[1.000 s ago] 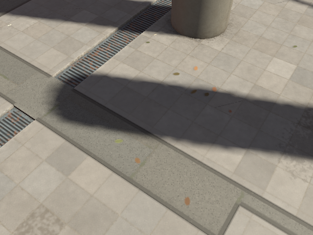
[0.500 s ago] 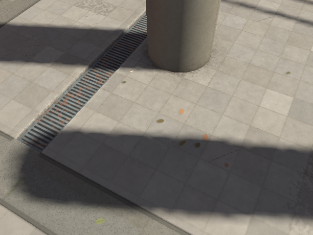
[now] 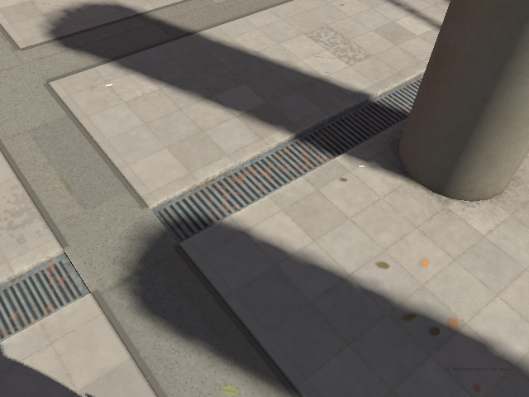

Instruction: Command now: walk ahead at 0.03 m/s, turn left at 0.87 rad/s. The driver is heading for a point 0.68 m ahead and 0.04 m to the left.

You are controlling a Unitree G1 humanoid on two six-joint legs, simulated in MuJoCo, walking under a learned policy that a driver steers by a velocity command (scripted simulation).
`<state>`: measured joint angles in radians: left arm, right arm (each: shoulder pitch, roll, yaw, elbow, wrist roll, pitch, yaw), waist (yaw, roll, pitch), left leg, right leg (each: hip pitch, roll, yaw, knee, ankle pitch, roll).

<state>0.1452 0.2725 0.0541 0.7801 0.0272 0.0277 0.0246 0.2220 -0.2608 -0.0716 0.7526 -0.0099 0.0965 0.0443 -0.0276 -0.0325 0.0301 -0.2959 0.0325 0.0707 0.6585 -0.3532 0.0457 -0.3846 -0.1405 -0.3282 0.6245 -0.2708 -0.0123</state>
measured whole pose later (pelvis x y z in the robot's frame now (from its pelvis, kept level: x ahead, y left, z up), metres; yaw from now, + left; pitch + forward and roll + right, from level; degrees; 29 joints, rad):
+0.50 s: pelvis +0.10 +0.00 +0.01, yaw +20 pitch +3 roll +0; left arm 0.23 0.28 0.04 0.73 0.04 -0.06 -0.01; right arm 0.27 -0.29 -0.06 0.68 -0.02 -0.01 0.02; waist 0.01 0.03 -0.06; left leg -0.40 -0.12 -0.17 0.91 -0.39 0.10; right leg -0.29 0.03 -0.02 0.52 -0.29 -0.03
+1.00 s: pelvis +0.39 +0.17 +0.01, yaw +14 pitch +2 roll +1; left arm 0.37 0.28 0.06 0.86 0.01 -0.05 -0.03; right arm 0.21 -0.27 -0.03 0.73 -0.05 -0.07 0.01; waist 0.03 -0.02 0.02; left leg -0.32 0.01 0.12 0.55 -0.27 0.04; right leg -0.42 -0.05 0.03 1.25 -0.27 -0.10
